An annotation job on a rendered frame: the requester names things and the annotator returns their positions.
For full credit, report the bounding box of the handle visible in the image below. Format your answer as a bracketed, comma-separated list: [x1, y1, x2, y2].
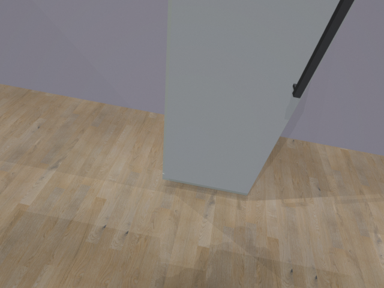
[292, 0, 354, 98]

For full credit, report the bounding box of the fridge door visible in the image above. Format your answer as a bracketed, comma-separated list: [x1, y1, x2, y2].
[164, 0, 356, 194]

